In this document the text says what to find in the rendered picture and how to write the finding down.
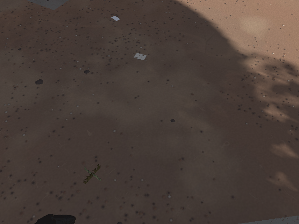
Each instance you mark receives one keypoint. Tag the left robot hand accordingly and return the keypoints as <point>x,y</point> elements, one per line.
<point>56,219</point>

